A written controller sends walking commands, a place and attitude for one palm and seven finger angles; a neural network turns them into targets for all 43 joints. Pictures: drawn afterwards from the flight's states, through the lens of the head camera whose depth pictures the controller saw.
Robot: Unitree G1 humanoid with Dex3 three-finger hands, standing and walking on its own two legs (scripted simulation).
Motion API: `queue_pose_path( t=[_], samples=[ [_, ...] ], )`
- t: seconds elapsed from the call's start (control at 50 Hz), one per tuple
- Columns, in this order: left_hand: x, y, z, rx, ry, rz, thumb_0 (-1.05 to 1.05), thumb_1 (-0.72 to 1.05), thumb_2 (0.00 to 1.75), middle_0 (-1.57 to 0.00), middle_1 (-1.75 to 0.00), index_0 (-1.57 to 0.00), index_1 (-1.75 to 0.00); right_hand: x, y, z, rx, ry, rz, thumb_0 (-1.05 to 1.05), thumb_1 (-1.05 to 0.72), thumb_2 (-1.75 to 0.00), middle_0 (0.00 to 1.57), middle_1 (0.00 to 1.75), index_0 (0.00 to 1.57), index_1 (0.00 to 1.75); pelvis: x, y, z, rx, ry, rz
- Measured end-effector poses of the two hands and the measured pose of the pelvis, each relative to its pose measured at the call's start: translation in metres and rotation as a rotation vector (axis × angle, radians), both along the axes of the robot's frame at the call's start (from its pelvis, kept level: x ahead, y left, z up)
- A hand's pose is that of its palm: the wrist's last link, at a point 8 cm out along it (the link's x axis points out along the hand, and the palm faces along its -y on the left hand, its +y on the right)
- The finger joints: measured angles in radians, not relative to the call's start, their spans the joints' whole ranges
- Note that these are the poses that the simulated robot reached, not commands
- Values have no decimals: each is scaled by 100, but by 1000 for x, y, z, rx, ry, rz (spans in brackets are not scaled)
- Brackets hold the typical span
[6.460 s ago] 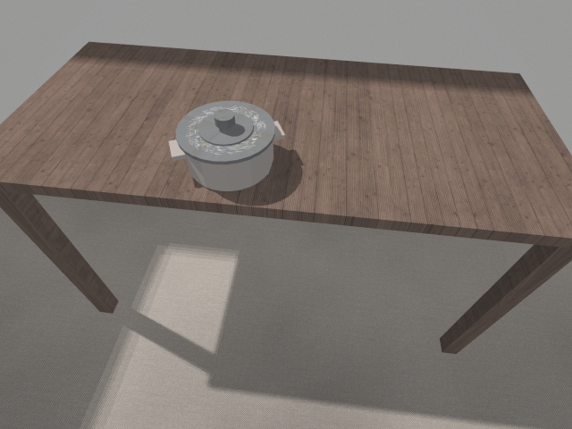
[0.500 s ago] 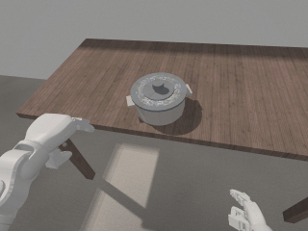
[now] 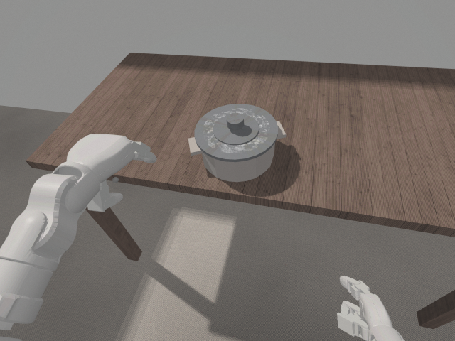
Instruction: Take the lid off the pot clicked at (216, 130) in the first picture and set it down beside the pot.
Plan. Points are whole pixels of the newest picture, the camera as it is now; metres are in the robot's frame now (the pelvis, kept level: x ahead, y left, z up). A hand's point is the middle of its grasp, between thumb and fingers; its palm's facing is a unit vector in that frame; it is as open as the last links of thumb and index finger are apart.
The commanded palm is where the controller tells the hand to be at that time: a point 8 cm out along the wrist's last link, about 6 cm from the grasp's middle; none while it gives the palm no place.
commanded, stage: move the open hand above the knob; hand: left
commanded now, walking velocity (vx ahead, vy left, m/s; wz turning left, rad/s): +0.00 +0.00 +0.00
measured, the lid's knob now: (235, 121) +0.56 +0.04 +0.07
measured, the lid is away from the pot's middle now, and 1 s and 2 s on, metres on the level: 0.00 0.00 0.00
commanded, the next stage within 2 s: none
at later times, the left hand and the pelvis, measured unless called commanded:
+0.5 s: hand (163, 149) +0.40 +0.16 +0.13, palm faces -0.23 +0.00 -0.97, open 10.2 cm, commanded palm +0.39 +0.15 +0.20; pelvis +0.02 -0.02 +0.00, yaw -1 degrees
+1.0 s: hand (199, 124) +0.47 +0.10 +0.13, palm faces -0.27 +0.00 -0.96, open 10.2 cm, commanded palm +0.47 +0.10 +0.20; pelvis +0.04 -0.02 +0.00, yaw -1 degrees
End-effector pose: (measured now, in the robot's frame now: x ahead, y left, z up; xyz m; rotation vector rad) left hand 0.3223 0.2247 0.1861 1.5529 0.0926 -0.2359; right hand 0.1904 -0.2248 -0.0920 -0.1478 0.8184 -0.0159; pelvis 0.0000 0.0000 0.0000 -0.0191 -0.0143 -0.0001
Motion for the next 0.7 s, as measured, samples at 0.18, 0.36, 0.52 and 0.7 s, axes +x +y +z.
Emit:
queue_pose_path(
  t=[0.18, 0.36, 0.52, 0.7],
  samples=[
    [31, -28, 5, -4, 15, -19, 0, -29, 140, -83, -8, -84, -8, -7, -14, -4, 21, 22, -29, 1, -91, -90, 20, 30, 20, 30, 7, -8, 0, 7, 11, -11],
    [52, -51, 4, -8, 25, -35, 0, -30, 140, -83, -8, -84, -8, -13, -31, -11, 22, 68, -62, 1, -91, -90, 20, 30, 20, 30, 15, -16, 0, 15, 22, -18],
    [73, -68, 6, -7, 28, -41, 0, -30, 140, -83, -8, -84, -8, -11, -41, -14, 23, 88, -82, 1, -91, -90, 20, 30, 20, 30, 21, -22, -1, 20, 36, -18],
    [97, -91, 5, -11, 37, -60, 0, -30, 140, -83, -8, -84, -8, -5, -45, -16, 33, 95, -100, 1, -91, -90, 20, 30, 20, 30, 27, -26, -1, 24, 51, -21]
  ],
)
